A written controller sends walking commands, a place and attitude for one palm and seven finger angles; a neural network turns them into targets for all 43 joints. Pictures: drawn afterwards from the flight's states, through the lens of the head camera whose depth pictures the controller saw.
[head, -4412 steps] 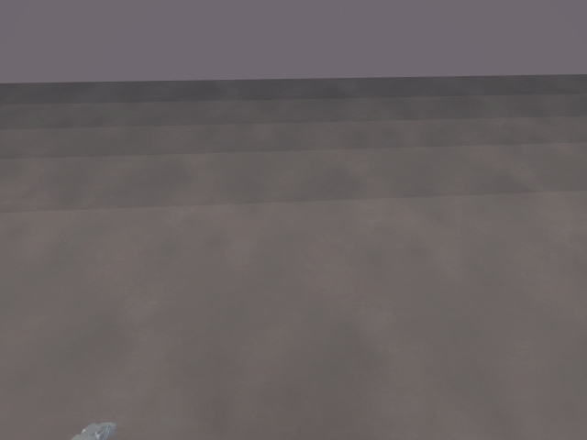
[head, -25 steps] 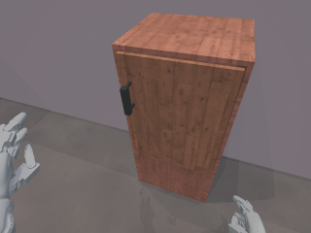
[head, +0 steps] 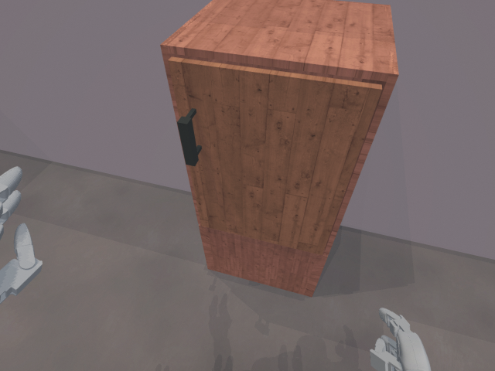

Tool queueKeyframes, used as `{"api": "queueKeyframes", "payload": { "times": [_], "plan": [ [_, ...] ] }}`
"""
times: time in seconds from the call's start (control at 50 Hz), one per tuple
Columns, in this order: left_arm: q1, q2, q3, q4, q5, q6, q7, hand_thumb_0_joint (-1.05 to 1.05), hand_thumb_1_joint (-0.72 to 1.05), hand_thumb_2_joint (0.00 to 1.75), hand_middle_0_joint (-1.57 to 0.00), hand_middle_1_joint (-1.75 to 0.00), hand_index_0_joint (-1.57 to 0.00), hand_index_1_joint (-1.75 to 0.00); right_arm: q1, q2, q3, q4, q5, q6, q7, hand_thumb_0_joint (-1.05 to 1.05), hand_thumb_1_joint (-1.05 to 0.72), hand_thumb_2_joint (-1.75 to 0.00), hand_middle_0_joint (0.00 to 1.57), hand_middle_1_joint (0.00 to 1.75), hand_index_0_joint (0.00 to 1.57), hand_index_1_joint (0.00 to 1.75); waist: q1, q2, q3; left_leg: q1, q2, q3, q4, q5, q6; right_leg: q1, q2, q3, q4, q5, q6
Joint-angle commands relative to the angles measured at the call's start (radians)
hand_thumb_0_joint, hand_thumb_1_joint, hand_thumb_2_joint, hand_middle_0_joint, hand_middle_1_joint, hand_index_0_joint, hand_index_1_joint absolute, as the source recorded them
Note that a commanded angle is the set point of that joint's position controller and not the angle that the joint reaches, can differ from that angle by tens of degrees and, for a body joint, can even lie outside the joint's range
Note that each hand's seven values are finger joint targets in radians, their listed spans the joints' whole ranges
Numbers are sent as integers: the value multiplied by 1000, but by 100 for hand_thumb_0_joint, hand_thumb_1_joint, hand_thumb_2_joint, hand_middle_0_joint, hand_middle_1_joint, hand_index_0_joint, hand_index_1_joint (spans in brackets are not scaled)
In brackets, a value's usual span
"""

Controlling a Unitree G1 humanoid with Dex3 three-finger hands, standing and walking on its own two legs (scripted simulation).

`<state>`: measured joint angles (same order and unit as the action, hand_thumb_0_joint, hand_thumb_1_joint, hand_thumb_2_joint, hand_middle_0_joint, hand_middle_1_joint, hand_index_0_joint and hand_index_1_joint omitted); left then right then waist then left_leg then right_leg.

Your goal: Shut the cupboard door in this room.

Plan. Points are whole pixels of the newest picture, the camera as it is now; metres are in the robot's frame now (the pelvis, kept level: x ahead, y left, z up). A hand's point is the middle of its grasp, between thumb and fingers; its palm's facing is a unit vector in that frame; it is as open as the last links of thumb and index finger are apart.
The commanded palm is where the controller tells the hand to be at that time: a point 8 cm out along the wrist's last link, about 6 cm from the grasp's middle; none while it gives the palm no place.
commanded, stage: step back with the hand held close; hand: left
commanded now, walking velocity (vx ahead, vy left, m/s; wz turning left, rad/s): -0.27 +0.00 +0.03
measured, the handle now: (192, 137) +0.61 +0.17 +0.03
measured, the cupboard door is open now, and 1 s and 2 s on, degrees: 0 0 0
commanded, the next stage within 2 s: stop stepping back and stand still in 0.98 s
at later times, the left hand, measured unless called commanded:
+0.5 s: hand out of the picture +0.12 +0.27 +0.17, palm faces +0.47 -0.78 -0.41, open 7.4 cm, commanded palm +0.06 +0.30 +0.18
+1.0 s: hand out of the picture +0.04 +0.27 +0.18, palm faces +0.44 -0.82 -0.37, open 7.4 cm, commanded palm -0.03 +0.32 +0.18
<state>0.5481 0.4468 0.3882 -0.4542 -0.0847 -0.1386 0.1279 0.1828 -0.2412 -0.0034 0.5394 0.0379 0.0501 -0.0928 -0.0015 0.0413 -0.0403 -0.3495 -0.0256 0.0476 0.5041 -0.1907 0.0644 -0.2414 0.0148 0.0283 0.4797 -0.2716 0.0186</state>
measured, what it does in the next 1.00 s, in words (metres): walks backwards: right foot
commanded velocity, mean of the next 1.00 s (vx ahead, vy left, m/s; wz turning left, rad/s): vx -0.37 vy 0.00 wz -0.01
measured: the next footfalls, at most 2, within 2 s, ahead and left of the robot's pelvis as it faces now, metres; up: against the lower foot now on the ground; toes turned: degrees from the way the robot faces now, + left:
right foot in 0.78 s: -0.18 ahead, -0.13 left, +0.00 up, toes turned +5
right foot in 1.32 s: -0.22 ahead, -0.04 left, +0.00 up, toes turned -4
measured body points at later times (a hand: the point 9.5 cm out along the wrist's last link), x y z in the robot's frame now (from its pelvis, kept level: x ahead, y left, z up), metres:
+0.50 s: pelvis -0.07 +0.00 -0.01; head -0.07 +0.02 +0.44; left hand +0.09 +0.31 +0.19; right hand +0.09 -0.24 -0.09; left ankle +0.04 +0.08 -0.73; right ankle -0.01 -0.13 -0.74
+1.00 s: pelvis -0.16 +0.01 -0.02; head -0.17 +0.04 +0.43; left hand +0.01 +0.31 +0.20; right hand +0.03 -0.21 -0.08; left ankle +0.04 +0.08 -0.73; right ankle -0.22 -0.13 -0.74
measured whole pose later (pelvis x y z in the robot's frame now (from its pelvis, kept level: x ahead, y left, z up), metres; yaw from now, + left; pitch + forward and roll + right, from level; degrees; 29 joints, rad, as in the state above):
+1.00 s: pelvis -0.16 +0.01 -0.02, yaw +3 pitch +0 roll -5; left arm 0.47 0.46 0.41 -0.53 -0.07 -0.28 0.13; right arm 0.17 -0.17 0.00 0.64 -0.01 -0.09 -0.07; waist -0.02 0.02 -0.04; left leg -0.56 0.06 0.08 0.46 0.00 0.04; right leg -0.16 0.09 0.01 0.55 -0.41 -0.01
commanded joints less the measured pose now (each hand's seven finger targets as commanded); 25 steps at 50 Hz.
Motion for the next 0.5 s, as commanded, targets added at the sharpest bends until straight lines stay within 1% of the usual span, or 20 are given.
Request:
{"api": "queueKeyframes", "payload": {
  "times": [0.0,0.02,0.04,0.06,0.1,0.12,0.14,0.18,0.22,0.24,0.26,0.3,0.32,0.34,0.36,0.4,0.42,0.44,0.46,0.48],
  "plan": [
    [-13,180,158,-184,4,-76,29,0,90,90,-20,-30,-20,-30,-88,-122,-44,-155,-7,-64,-6,0,-90,-90,20,30,20,30,9,34,-100,-62,144,-148,-147,-3,7,111,-27,26,11,188,-5],
    [-19,176,157,-176,7,-80,30,0,90,90,-20,-30,-20,-30,-82,-125,-45,-153,-8,-67,-6,0,-90,-90,20,30,20,30,7,32,-87,-106,145,-154,-160,-83,10,125,-24,30,14,164,-5],
    [-34,193,173,-188,11,-87,32,0,90,90,-20,-30,-20,-30,-83,-135,-48,-153,-11,-73,-8,0,-90,-90,20,30,20,30,8,51,-84,-137,147,-159,-173,-161,13,141,-17,32,16,146,-5],
    [-37,171,155,-190,17,-95,32,0,90,90,-20,-30,-20,-30,-80,-127,-44,-152,-9,-79,-8,0,-90,-90,20,30,20,30,3,56,-76,-177,152,-170,-187,-224,18,158,-17,29,30,130,-5],
    [-48,164,158,-183,25,-105,34,0,90,90,-20,-30,-20,-30,-74,-133,-45,-149,-11,-93,-7,0,-90,-90,20,30,20,30,4,63,-56,-258,162,-197,-217,-349,28,188,-5,31,54,81,-4],
    [-62,157,151,-194,30,-109,35,0,90,90,-20,-30,-20,-30,-71,-135,-46,-151,-12,-99,-7,0,-90,-90,20,30,20,30,2,77,-47,-287,166,-207,-227,-393,32,195,2,29,70,62,-4],
    [-78,187,178,-207,35,-118,36,0,90,90,-20,-30,-20,-30,-77,-143,-50,-148,-16,-109,-9,0,-90,-90,20,30,20,30,6,87,-48,-313,176,-221,-242,-425,38,214,15,26,83,66,0],
    [-84,155,154,-213,39,-126,36,0,90,90,-20,-30,-20,-30,-62,-137,-47,-142,-18,-122,-8,0,-90,-90,20,30,20,30,2,86,-50,-345,182,-231,-244,-453,41,231,18,24,115,60,-1],
    [-95,158,162,-230,47,-136,38,0,90,90,-20,-30,-20,-30,-58,-138,-50,-136,-21,-136,-5,0,-90,-90,20,30,20,30,3,99,-55,-371,188,-236,-241,-488,46,242,24,27,134,52,-2],
    [-99,186,189,-241,48,-139,40,0,90,90,-20,-30,-20,-30,-56,-144,-53,-132,-25,-143,-5,0,-90,-90,20,30,20,30,6,97,-63,-369,190,-235,-237,-493,45,245,27,29,135,51,-2],
    [-96,152,160,-235,49,-141,38,0,90,90,-20,-30,-20,-30,-49,-132,-48,-130,-24,-146,-3,0,-90,-90,20,30,20,30,1,90,-54,-379,185,-228,-224,-494,41,235,21,30,137,35,-5],
    [-105,154,168,-227,52,-147,41,0,90,90,-20,-30,-20,-30,-45,-133,-52,-123,-27,-153,1,0,-90,-90,20,30,20,30,1,69,-41,-404,176,-208,-183,-509,37,212,7,60,124,-6,-15],
    [-104,151,165,-220,53,-147,43,0,90,90,-20,-30,-20,-30,-41,-130,-52,-120,-28,-153,4,0,-90,-90,20,30,20,30,-1,52,-28,-395,157,-189,-144,-492,30,171,-11,89,96,-25,-25],
    [-107,182,194,-238,55,-153,46,0,90,90,-20,-30,-20,-30,-38,-133,-57,-113,-34,-156,5,0,-90,-90,20,30,20,30,1,30,-45,-351,140,-174,-103,-457,17,132,-31,118,54,-35,-35],
    [-105,160,165,-230,51,-153,48,0,90,90,-20,-30,-20,-30,-36,-112,-49,-111,-32,-155,9,0,-90,-90,20,30,20,30,-4,-22,-31,-298,116,-155,-46,-392,1,51,-70,154,6,-48,-51],
    [-100,172,162,-236,43,-159,56,0,90,90,-20,-30,-20,-30,-26,-103,-46,-94,-37,-154,17,0,-90,-90,20,30,20,30,-12,-54,-39,-173,82,-121,40,-296,-28,-86,-134,210,-87,-116,-81],
    [-100,173,155,-247,41,-162,60,0,90,90,-20,-30,-20,-30,-23,-96,-46,-87,-35,-153,20,0,-90,-90,20,30,20,30,-16,-72,-46,-121,68,-106,64,-251,-39,-130,-149,204,-114,-126,-87],
    [-88,209,189,-240,40,-161,67,0,90,90,-20,-30,-20,-30,-27,-104,-49,-79,-43,-151,18,0,-90,-90,20,30,20,30,-15,-61,-46,-88,68,-103,66,-221,-44,-160,-149,199,-128,-120,-88],
    [-76,184,162,-240,39,-165,67,0,90,90,-20,-30,-20,-30,-30,-88,-42,-79,-38,-149,18,0,-90,-90,20,30,20,30,-17,-71,-54,-81,73,-112,55,-207,-42,-157,-144,168,-121,-121,-82],
    [-80,186,163,-244,39,-168,67,0,90,90,-20,-30,-20,-30,-33,-95,-43,-81,-36,-148,17,0,-90,-90,20,30,20,30,-21,-52,-44,-76,77,-117,30,-218,-39,-169,-121,148,-117,-141,-71]
  ]
}}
